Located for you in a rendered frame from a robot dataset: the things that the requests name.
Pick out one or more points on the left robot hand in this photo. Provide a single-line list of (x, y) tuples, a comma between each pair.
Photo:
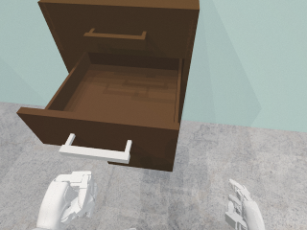
[(76, 189)]

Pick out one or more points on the right robot hand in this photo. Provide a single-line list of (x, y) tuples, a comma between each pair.
[(247, 215)]

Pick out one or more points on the drawer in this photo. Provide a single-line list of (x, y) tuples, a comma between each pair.
[(108, 99)]

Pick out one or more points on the handle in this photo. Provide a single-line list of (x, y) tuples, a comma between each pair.
[(115, 39), (95, 154)]

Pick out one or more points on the cabinet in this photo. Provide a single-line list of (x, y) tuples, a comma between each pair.
[(169, 27)]

